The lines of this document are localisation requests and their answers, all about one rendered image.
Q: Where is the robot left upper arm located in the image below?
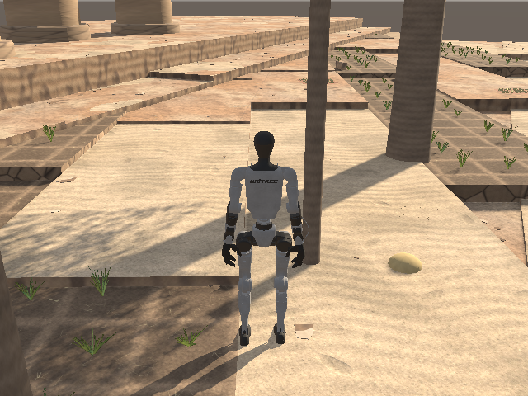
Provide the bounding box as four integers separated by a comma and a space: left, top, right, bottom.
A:
229, 167, 247, 214

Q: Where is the robot right upper arm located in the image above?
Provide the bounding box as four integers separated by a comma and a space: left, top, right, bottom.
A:
281, 167, 299, 214

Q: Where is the robot head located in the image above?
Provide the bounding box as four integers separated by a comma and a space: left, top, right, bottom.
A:
250, 131, 278, 171

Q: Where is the right robot hand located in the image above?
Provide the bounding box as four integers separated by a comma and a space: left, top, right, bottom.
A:
285, 244, 305, 268

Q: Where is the robot left foot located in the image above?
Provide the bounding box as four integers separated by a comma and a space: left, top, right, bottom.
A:
239, 324, 251, 346

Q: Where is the left robot hand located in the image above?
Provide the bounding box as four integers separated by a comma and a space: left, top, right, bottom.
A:
222, 243, 242, 267

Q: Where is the left robot forearm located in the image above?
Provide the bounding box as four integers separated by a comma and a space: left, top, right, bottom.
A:
223, 202, 238, 244

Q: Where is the right robot forearm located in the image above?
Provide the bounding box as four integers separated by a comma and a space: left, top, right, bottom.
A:
290, 202, 304, 245

